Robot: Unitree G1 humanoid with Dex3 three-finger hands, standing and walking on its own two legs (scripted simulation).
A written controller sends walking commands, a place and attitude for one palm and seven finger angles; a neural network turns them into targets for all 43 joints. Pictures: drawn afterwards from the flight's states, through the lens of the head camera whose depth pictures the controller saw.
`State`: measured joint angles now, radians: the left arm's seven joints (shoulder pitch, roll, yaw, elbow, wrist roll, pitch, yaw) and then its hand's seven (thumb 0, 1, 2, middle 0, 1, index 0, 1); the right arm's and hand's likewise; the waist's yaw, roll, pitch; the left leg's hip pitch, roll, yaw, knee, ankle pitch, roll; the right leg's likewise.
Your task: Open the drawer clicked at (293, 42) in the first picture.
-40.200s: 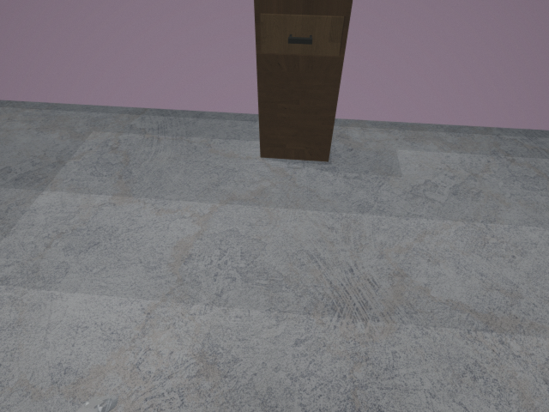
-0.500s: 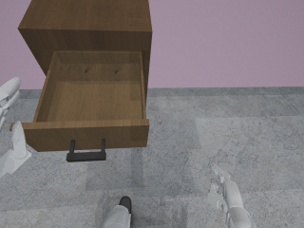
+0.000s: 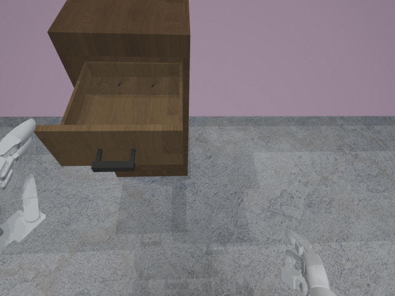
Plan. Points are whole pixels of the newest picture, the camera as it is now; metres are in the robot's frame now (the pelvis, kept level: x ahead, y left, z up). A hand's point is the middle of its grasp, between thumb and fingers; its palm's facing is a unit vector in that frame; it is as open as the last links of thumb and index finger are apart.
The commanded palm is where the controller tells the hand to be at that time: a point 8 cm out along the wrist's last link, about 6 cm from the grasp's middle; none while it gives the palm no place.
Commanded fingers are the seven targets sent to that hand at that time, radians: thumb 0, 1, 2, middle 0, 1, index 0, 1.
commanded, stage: stop stepping back and stand still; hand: left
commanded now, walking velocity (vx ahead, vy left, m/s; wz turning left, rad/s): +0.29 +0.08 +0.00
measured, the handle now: (115, 159) +0.43 +0.23 -0.07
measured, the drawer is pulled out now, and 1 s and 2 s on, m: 0.30 0.30 0.30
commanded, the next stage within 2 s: let the arm hang, fingers relaxed in 0.38 s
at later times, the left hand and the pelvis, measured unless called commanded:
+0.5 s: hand (2, 249) +0.16 +0.23 +0.18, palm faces +0.35 -0.78 -0.52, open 7.4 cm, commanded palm none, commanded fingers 0.00 0.90 0.90 -0.20 -0.30 -0.20 -0.30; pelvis -0.02 +0.00 +0.00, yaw +2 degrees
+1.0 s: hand out of the picture -0.05 +0.21 -0.16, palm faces +0.08 -0.97 -0.23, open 7.1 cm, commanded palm none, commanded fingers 0.00 0.90 0.90 -0.20 -0.30 -0.20 -0.30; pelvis -0.03 +0.01 +0.01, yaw +2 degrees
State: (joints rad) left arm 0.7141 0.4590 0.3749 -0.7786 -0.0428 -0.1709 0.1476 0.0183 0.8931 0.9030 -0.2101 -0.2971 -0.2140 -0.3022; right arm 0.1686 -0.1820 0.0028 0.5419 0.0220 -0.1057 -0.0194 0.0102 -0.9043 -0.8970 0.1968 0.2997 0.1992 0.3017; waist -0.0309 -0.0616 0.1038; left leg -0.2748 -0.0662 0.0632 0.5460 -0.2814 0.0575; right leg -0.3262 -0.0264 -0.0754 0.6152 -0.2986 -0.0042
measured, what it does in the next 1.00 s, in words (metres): steps on the spot: left foot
